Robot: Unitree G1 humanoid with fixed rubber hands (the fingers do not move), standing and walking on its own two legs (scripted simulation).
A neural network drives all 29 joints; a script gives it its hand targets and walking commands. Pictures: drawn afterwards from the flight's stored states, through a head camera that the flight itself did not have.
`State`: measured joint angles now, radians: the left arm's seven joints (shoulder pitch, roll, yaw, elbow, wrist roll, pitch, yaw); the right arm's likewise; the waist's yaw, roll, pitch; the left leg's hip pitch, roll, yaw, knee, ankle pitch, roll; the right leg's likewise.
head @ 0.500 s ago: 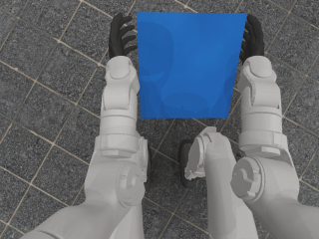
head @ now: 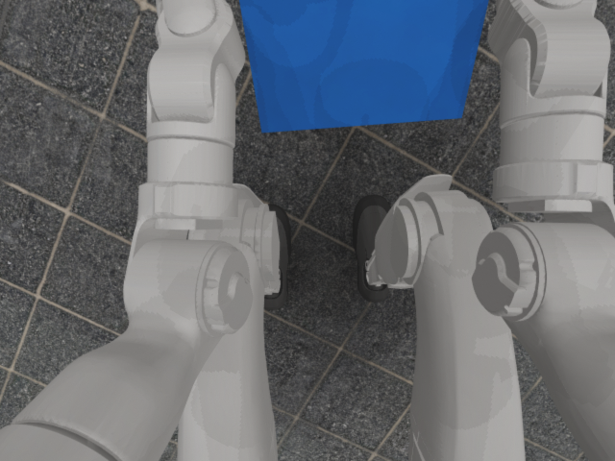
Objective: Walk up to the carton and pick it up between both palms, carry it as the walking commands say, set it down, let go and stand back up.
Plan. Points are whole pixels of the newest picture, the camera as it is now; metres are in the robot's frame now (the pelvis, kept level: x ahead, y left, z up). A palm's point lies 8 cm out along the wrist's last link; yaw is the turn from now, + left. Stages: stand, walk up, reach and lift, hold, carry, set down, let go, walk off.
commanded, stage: set down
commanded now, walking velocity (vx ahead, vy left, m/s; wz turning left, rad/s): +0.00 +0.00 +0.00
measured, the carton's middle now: out of the picture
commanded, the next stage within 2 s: none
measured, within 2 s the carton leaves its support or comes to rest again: neither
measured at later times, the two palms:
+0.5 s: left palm out of the picture +0.57 +0.12 -0.19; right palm out of the picture +0.57 -0.17 -0.18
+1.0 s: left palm out of the picture +0.60 +0.12 -0.20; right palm out of the picture +0.59 -0.18 -0.20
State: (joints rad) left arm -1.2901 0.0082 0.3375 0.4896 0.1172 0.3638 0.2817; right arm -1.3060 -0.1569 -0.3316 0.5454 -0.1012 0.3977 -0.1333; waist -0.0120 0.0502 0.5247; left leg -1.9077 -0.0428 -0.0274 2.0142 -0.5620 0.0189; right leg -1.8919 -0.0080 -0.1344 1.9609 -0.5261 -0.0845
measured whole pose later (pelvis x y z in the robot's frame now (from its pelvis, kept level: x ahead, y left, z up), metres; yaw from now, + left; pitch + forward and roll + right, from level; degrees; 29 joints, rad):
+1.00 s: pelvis +0.03 +0.00 -0.06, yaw +0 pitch +31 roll -2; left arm -1.47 0.11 0.43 0.79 0.10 0.27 0.11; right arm -1.44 -0.28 -0.31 0.79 -0.10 0.29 0.02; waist -0.01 0.05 0.48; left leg -2.10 -0.04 -0.01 2.24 -0.68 0.02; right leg -2.10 -0.01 -0.13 2.20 -0.64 -0.10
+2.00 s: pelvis +0.06 +0.00 -0.07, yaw +0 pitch +35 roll -2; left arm -1.49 0.12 0.47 0.81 0.10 0.19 0.06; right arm -1.45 -0.30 -0.34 0.79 -0.10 0.21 0.07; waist -0.01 0.05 0.46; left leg -2.14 -0.05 -0.01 2.28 -0.75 0.02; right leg -2.15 0.00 -0.13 2.24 -0.70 -0.10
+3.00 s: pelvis +0.03 +0.01 -0.09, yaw -1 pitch +30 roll -3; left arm -1.49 0.32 0.09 1.01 -0.15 0.12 0.20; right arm -1.43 -0.42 -0.21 0.94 0.06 0.14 -0.05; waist -0.01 0.05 0.52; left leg -2.17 -0.05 0.00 2.32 -0.66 0.02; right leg -2.17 0.00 -0.13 2.26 -0.61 -0.08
